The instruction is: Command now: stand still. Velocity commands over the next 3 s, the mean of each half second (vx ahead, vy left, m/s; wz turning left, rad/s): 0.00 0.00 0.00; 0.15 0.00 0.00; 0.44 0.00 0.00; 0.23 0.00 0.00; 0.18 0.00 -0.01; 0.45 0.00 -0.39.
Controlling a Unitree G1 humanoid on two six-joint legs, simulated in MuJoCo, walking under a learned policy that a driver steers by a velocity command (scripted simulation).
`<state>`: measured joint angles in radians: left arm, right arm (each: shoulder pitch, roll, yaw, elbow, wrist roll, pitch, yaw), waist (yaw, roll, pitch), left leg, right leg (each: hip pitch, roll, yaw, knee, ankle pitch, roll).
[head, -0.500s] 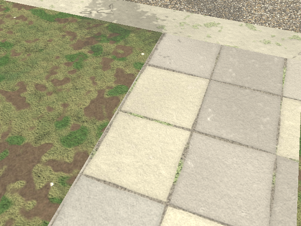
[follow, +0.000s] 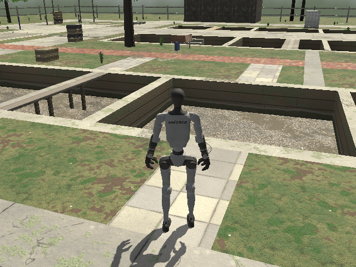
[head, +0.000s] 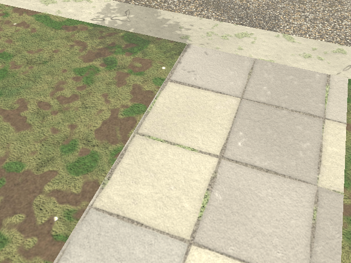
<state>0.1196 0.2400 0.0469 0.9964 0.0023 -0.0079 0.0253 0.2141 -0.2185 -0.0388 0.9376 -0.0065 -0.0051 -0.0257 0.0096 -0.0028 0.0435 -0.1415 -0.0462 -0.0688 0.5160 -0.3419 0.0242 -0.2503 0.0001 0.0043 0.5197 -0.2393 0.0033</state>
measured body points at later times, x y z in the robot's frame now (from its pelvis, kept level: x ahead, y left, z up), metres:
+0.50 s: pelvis -0.01 +0.00 +0.00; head +0.00 +0.00 +0.45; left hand +0.05 +0.25 -0.15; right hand +0.02 -0.25 -0.15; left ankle -0.04 +0.11 -0.73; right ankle +0.03 -0.12 -0.73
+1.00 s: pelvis +0.05 -0.04 -0.01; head +0.06 -0.05 +0.44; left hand +0.09 +0.22 -0.14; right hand +0.03 -0.29 -0.16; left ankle -0.04 +0.10 -0.71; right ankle +0.04 -0.12 -0.74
